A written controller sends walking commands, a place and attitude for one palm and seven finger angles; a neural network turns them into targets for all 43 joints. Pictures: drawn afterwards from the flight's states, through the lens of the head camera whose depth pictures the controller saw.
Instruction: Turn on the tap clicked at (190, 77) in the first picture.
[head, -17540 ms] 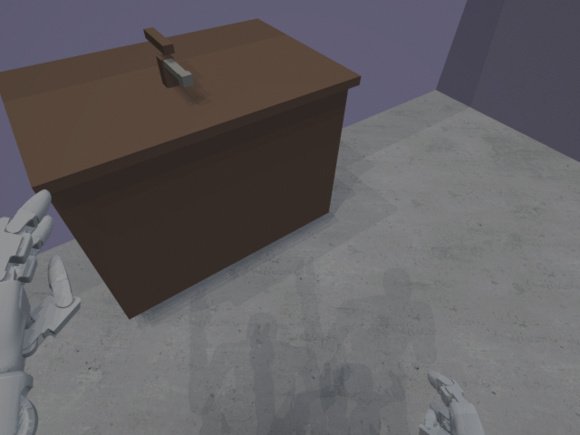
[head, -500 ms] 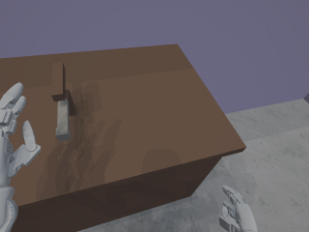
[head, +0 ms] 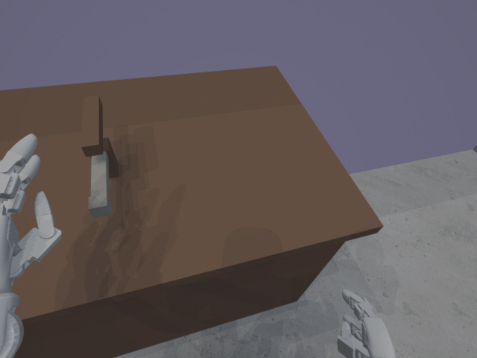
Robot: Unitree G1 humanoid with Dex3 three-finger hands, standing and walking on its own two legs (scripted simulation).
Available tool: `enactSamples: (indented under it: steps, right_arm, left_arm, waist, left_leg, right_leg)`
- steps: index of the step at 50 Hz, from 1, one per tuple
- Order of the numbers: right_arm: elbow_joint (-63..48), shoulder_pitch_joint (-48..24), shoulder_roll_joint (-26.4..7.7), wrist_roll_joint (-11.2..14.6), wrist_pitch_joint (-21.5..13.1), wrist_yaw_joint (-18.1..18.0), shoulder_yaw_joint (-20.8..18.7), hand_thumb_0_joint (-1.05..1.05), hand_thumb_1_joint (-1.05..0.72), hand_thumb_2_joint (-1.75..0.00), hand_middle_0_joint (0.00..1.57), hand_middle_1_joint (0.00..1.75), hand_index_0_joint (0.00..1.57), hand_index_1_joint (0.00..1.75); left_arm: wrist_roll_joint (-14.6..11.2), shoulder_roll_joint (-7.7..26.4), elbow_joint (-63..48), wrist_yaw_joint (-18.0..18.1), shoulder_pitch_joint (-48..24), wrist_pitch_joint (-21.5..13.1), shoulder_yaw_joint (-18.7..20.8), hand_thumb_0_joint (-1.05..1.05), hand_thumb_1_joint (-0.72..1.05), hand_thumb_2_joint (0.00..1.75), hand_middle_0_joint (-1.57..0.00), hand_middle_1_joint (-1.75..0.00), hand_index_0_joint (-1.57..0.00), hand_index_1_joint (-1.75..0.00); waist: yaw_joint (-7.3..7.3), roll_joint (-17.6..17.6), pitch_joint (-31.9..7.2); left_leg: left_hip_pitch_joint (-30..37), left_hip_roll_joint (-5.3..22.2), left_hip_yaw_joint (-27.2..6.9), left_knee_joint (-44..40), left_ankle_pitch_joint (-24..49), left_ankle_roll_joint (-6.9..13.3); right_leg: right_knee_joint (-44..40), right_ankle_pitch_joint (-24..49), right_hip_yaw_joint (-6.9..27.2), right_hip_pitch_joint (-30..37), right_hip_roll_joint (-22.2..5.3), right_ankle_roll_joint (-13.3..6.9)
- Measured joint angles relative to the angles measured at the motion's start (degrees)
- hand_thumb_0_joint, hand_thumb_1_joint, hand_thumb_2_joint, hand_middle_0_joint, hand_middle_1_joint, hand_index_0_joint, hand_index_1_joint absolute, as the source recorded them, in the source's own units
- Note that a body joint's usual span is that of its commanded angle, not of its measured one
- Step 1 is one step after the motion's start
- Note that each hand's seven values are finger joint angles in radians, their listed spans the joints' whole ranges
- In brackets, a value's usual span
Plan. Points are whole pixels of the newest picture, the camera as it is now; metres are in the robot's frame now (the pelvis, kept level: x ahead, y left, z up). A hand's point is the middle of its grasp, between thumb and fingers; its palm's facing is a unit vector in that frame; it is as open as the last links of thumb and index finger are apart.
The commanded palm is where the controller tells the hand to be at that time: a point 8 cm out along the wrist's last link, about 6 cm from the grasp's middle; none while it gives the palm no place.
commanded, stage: look again from close up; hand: left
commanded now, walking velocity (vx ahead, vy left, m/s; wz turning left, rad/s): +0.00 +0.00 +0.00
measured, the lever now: (100, 205) +0.33 +0.27 +0.05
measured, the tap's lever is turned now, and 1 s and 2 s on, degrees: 0 0 0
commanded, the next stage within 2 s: shuffle to correct the standing spot in 0.06 s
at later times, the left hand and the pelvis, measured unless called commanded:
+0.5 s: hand (76, 232) +0.22 +0.22 +0.16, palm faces +0.34 -0.87 -0.36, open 7.4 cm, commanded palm +0.16 +0.25 +0.17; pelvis -0.01 -0.02 +0.00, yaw -1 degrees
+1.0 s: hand (102, 233) +0.23 +0.20 +0.15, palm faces +0.36 -0.84 -0.40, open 7.4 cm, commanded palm +0.17 +0.23 +0.17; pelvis +0.01 -0.05 +0.00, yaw +0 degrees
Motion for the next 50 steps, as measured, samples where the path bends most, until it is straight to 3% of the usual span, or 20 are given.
enactSamples:
  steps: [16, 28, 38, 50]
  right_arm:
    - [-0.3, 0.0, -0.2, 0.3, 0.6, -0.3, -0.6, 0.01, -0.9, -0.9, 0.2, 0.29, 0.2, 0.3]
    - [-2.0, -0.5, 1.0, 0.1, 0.8, 0.7, -0.8, 0.01, -0.9, -0.9, 0.2, 0.3, 0.2, 0.3]
    - [-0.1, 0.4, -2.0, 0.5, 1.2, -0.5, -1.5, 0.01, -0.9, -0.9, 0.2, 0.29, 0.2, 0.3]
    - [0.8, -0.7, -2.9, 1.0, 2.5, -1.2, -2.2, 0.01, -0.91, -0.9, 0.2, 0.29, 0.2, 0.3]
  left_arm:
    - [-0.5, 0.1, 0.2, 0.0, -0.1, 0.6, 0.3, 0.01, 0.89, 0.9, -0.21, -0.3, -0.21, -0.3]
    - [-1.2, 1.0, -1.7, -0.9, 0.1, 1.1, 1.1, 0.01, 0.89, 0.9, -0.21, -0.3, -0.21, -0.3]
    - [-1.6, -0.2, -1.4, 0.4, 3.1, 2.5, -0.5, 0.01, 0.89, 0.9, -0.21, -0.3, -0.21, -0.3]
    - [-1.5, 0.2, -0.1, 1.5, 3.2, 3.3, -0.3, 0.01, 0.89, 0.9, -0.21, -0.3, -0.21, -0.3]
  waist:
    - [0.51, -0.3, -0.1]
    - [0.08, -0.1, 0.8]
    - [-0.87, 2.6, -0.8]
    - [-0.71, 2.7, -1.0]
  left_leg:
    - [0.6, 0.1, 0.2, -1.1, 0.7, -0.5]
    - [-1.6, 2.3, -0.1, 0.9, 0.2, -2.5]
    - [-2.0, 4.2, -1.6, 1.8, -0.6, -4.0]
    - [0.0, 3.2, -1.7, 0.4, -0.7, -3.9]
  right_leg:
    - [0.0, 0.1, 0.2, 0.0, 0.1, -0.4]
    - [1.9, -0.4, -0.1, -2.3, 2.2, -2.4]
    - [0.1, -0.3, -1.4, -1.3, 4.1, -4.1]
    - [0.7, -1.6, -1.5, 0.0, 3.2, -3.8]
